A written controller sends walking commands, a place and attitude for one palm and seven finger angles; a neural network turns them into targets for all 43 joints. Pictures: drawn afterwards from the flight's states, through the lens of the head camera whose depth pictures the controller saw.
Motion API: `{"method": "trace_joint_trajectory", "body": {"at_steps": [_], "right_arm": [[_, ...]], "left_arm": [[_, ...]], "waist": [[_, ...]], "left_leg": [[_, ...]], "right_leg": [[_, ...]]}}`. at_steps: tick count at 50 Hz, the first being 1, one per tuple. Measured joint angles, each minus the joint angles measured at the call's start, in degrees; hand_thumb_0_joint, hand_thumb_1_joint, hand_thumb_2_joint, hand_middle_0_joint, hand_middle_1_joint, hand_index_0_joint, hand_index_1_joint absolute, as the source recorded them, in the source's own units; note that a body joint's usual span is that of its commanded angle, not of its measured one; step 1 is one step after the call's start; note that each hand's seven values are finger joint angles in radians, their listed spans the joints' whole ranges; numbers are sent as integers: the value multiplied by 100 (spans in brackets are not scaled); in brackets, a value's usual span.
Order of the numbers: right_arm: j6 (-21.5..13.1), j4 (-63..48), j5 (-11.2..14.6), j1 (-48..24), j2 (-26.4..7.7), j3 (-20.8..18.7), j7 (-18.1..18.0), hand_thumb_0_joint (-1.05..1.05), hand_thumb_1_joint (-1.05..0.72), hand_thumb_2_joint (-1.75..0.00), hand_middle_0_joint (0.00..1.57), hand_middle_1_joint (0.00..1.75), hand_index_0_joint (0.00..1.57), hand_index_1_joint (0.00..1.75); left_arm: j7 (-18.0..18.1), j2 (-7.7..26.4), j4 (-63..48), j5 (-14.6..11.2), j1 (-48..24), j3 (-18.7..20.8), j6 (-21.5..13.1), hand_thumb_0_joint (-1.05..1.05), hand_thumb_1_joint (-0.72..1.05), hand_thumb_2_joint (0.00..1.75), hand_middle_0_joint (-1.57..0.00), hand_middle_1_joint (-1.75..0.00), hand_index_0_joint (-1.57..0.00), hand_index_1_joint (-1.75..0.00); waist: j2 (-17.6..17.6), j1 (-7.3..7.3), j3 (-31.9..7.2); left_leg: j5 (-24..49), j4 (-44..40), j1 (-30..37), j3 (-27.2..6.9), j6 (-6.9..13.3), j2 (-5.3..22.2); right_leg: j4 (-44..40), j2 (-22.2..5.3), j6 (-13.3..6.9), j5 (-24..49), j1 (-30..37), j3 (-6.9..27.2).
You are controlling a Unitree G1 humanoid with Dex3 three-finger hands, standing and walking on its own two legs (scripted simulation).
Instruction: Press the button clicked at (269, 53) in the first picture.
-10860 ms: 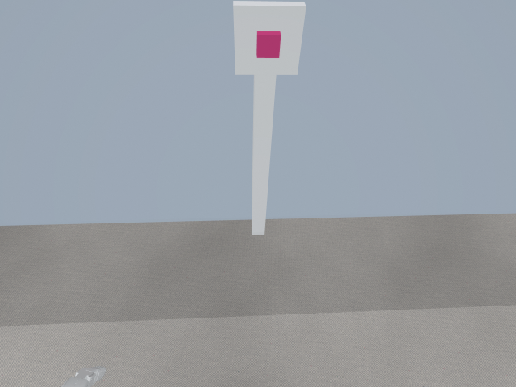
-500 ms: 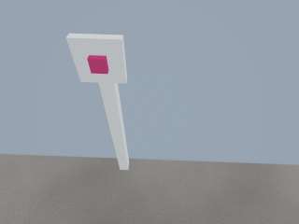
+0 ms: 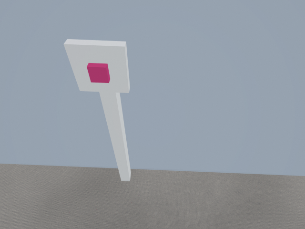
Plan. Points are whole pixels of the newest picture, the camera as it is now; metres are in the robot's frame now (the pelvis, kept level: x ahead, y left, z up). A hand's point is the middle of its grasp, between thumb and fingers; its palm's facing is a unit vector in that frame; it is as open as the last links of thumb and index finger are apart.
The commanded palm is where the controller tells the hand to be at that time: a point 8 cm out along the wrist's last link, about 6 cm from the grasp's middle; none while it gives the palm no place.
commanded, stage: come to a stop and stand still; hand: left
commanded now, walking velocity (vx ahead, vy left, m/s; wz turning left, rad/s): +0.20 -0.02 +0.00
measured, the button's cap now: (99, 72) +0.51 +0.20 +0.14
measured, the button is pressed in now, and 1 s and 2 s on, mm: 0 0 0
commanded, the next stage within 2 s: look again from close up in 1.14 s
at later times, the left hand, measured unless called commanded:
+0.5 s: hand out of the picture +0.07 +0.18 -0.17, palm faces +0.04 -0.97 -0.25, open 7.3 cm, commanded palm none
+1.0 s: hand out of the picture +0.00 +0.17 -0.16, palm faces +0.04 -0.98 -0.19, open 7.3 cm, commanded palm none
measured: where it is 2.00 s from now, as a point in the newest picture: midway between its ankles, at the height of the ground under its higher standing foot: outside the picture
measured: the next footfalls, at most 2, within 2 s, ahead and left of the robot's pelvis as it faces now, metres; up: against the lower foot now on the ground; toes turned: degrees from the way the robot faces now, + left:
none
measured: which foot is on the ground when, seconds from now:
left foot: down 0.00-1.00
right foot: down 0.00-1.00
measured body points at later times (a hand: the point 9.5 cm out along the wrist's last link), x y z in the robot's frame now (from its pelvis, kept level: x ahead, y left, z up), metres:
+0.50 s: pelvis +0.04 -0.01 +0.00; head +0.09 -0.01 +0.45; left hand +0.07 +0.23 -0.15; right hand +0.09 -0.24 -0.16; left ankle +0.01 +0.11 -0.72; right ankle +0.03 -0.12 -0.73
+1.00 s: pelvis -0.01 -0.01 +0.01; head +0.00 -0.01 +0.46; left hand +0.00 +0.22 -0.15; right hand -0.01 -0.23 -0.15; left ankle +0.01 +0.11 -0.73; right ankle +0.03 -0.12 -0.73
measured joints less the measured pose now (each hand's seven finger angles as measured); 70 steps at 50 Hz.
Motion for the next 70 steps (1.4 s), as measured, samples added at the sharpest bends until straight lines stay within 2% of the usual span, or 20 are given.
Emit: {"method": "trace_joint_trajectory", "body": {"at_steps": [2,5,6,7,8,12,14,16,22,27,30,33,39,51,62,65,70], "right_arm": [[12,11,10,-16,2,3,16,0,-91,-90,20,30,20,29],[64,-17,27,-206,11,3,25,0,-91,-90,20,30,20,29],[45,-51,44,-296,9,8,19,0,-91,-90,20,30,20,29],[-17,-101,57,-379,-8,15,8,0,-91,-90,20,30,20,29],[-86,-119,55,-482,-3,17,-21,0,-91,-90,20,30,20,29],[-88,-124,24,-756,-37,35,-186,2,-94,-90,20,30,20,30],[-67,-166,43,-872,-67,20,-219,2,-94,-90,20,30,20,30],[-34,-232,64,-981,-78,-4,-236,2,-94,-90,20,30,20,30],[115,-389,63,-1254,-191,-153,-240,1,-93,-90,20,30,20,30],[202,-495,82,-1374,-250,-201,-170,0,-92,-90,20,30,20,30],[243,-456,91,-1375,-261,-189,-126,0,-92,-90,20,30,20,29],[213,-362,68,-1327,-176,-136,-113,0,-92,-90,20,30,20,29],[168,-219,33,-1124,-178,-47,-75,0,-93,-90,20,30,20,30],[166,-54,-2,-634,-88,71,5,0,-92,-90,20,30,20,29],[104,160,30,-357,79,127,-33,0,-91,-90,20,30,20,29],[156,-113,-13,-380,23,93,17,0,-91,-90,20,30,20,30],[156,-363,-26,-444,-204,-71,-59,0,-91,-90,20,30,20,30]], "left_arm": [[15,-32,-20,-15,-5,3,-108,0,90,90,-20,-30,-20,-30],[86,-71,-32,0,-15,26,-171,0,90,90,-20,-30,-20,-30],[115,-80,-28,2,-7,25,-144,0,90,90,-20,-30,-20,-30],[138,-98,-24,-10,6,15,-98,0,90,90,-20,-30,-20,-30],[160,-99,16,-37,-2,1,-36,0,90,90,-20,-30,-20,-30],[231,-101,187,-99,-87,-74,185,0,90,90,-20,-30,-20,-30],[220,-104,167,-89,-217,-99,206,0,90,90,-20,-30,-20,-30],[206,-82,81,-81,-361,-99,172,0,90,90,-20,-30,-20,-30],[214,57,-142,-29,-674,-27,176,2,92,90,-20,-30,-20,-30],[227,195,-358,-16,-873,-14,149,1,92,90,-20,-30,-20,-30],[226,193,-411,-12,-951,-54,174,1,91,90,-20,-30,-20,-30],[205,199,-410,-42,-1013,-73,222,0,91,90,-20,-30,-20,-30],[185,199,-393,-55,-1040,-109,202,0,93,90,-20,-30,-20,-30],[113,116,-30,-55,-484,-186,188,0,92,90,-20,-30,-20,-30],[128,-158,271,-76,-107,-260,117,0,91,90,-20,-30,-20,-30],[80,-128,88,-24,-102,-314,137,0,90,90,-20,-30,-20,-30],[127,-13,-112,-10,-163,-216,189,0,90,90,-20,-30,-20,-30]], "waist": [[79,18,1],[16,69,75],[-32,87,116],[-38,98,159],[-91,108,202],[-255,109,184],[-249,84,245],[-267,66,353],[-4,28,448],[45,-12,478],[75,-39,428],[-105,-11,373],[-130,37,229],[-21,17,132],[-46,44,159],[-43,-50,229],[55,-117,-33]], "left_leg": [[-185,304,-130,-18,108,26],[-500,835,-467,159,174,-72],[-300,567,-456,228,178,-115],[275,175,-394,255,196,-119],[407,159,-356,294,230,-132],[130,-124,5,456,322,-201],[198,-321,132,461,312,-224],[245,-387,179,463,280,-273],[267,-253,-10,448,182,-143],[337,190,-342,376,111,-125],[196,30,-286,235,100,-121],[399,-183,-166,289,113,-169],[682,-495,-68,268,121,-113],[1020,-837,-137,241,124,-123],[1001,-827,-171,243,118,-122],[885,-530,-366,190,123,-123],[562,-12,-610,105,142,-91]], "right_leg": [[23,12,188,-123,35,-67],[-76,-61,216,-194,193,-161],[-97,-84,229,-211,249,-162],[-45,-72,233,-251,271,-168],[101,-90,213,-293,244,-142],[509,-69,107,-736,94,-70],[249,-50,95,-410,86,-148],[-123,-58,85,327,98,-180],[-64,56,31,114,-45,-214],[54,61,-59,49,-199,-224],[124,100,-74,75,-237,-274],[16,65,-31,182,-173,-217],[-493,144,-40,570,20,-254],[-903,158,-61,929,-3,-287],[-874,159,-70,902,-48,-282],[-609,137,-73,774,-205,-329],[-273,141,-53,527,-337,-400]]}}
